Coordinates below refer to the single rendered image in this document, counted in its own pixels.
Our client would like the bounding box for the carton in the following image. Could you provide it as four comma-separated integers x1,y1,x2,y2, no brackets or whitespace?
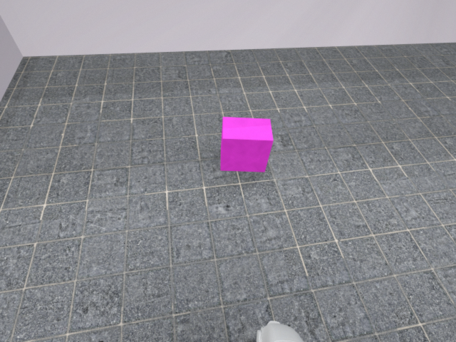
220,117,274,172

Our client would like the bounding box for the right robot thigh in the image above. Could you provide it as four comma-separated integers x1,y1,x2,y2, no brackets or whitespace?
256,323,303,342

